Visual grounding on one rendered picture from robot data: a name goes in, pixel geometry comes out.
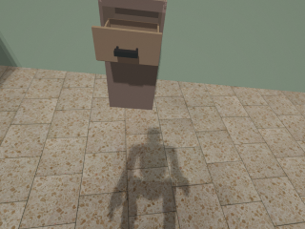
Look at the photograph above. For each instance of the cabinet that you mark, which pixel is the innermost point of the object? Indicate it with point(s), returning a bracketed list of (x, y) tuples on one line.
[(132, 86)]

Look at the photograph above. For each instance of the handle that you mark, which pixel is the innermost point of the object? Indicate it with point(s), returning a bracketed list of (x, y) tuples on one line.
[(125, 53)]

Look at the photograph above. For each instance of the drawer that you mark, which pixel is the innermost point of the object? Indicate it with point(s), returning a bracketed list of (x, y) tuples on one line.
[(127, 35)]

